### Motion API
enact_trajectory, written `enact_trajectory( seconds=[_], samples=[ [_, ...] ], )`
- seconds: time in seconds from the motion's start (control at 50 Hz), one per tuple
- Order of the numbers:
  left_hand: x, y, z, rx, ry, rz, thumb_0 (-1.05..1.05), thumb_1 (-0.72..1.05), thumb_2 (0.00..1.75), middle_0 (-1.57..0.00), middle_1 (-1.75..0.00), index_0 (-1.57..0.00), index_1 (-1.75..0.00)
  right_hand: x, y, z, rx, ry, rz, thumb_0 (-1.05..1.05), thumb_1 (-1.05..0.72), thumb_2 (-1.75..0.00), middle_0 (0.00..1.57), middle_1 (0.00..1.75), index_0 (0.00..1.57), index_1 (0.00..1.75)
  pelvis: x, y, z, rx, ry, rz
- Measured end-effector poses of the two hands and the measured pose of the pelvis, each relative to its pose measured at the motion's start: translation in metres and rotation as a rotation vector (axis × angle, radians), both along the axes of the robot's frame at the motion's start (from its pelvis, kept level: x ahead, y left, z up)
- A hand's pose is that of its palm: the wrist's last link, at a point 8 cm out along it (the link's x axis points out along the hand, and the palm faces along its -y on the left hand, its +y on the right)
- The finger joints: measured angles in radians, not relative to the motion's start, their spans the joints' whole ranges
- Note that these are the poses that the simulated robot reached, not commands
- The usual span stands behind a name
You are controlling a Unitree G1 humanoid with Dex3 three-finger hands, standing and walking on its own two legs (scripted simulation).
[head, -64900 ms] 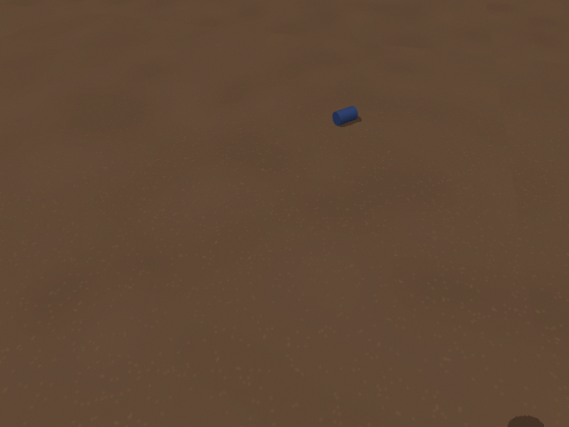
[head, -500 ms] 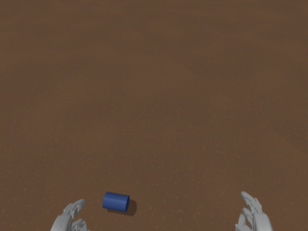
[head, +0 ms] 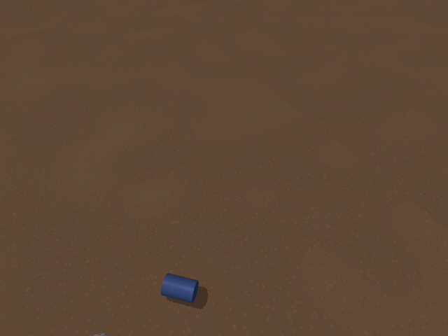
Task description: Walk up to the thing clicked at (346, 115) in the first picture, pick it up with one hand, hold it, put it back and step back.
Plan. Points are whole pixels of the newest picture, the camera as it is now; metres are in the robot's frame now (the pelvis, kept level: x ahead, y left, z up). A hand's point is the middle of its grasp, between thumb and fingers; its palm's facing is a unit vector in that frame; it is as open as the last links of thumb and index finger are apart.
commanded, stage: stand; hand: left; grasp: from above
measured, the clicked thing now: (180, 287) +0.45 +0.23 -0.71
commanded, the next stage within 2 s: none
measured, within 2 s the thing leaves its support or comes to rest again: neither
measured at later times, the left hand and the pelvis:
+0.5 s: hand out of the picture +0.04 +0.23 -0.14, palm faces +0.05 -0.94 -0.34, open 7.4 cm; pelvis +0.00 -0.01 +0.03, yaw +1 degrees
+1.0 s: hand out of the picture +0.07 +0.23 -0.13, palm faces +0.04 -0.94 -0.34, open 7.4 cm; pelvis +0.00 -0.02 +0.03, yaw +1 degrees
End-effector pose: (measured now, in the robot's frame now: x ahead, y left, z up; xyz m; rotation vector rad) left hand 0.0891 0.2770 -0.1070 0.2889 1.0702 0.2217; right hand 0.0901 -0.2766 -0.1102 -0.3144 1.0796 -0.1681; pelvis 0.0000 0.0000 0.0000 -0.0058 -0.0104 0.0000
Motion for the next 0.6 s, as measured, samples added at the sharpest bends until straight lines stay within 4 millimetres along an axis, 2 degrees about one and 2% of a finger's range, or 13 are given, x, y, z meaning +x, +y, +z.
enact_trajectory(
  seconds=[0.14, 0.26, 0.4, 0.6],
  samples=[
    [-0.044, 0.0, -0.002, -0.016, 0.145, 0.065, 0.01, 0.91, 0.9, -0.2, -0.3, -0.2, -0.3, -0.018, 0.004, 0.001, 0.021, 0.093, -0.033, 0.01, -0.9, -0.9, 0.2, 0.3, 0.2, 0.3, 0.003, 0.0, 0.014, 0.002, -0.033, 0.009],
    [-0.064, -0.002, 0.0, -0.018, 0.214, 0.092, 0.01, 0.91, 0.9, -0.2, -0.3, -0.2, -0.3, -0.023, 0.007, 0.0, 0.04, 0.13, -0.044, 0.01, -0.9, -0.9, 0.2, 0.3, 0.2, 0.3, 0.003, -0.001, 0.02, 0.006, -0.051, 0.014],
    [-0.066, -0.003, 0.005, -0.011, 0.228, 0.096, 0.01, 0.91, 0.9, -0.2, -0.3, -0.2, -0.3, -0.023, 0.003, 0.001, 0.045, 0.14, -0.049, 0.01, -0.9, -0.9, 0.2, 0.3, 0.2, 0.3, 0.002, -0.004, 0.024, 0.007, -0.063, 0.015],
    [-0.052, -0.002, 0.01, 0.001, 0.205, 0.088, 0.01, 0.91, 0.9, -0.2, -0.3, -0.2, -0.3, -0.026, -0.01, 0.003, 0.033, 0.156, -0.053, 0.01, -0.91, -0.9, 0.2, 0.3, 0.2, 0.3, 0.001, -0.01, 0.026, 0.006, -0.063, 0.018]
  ],
)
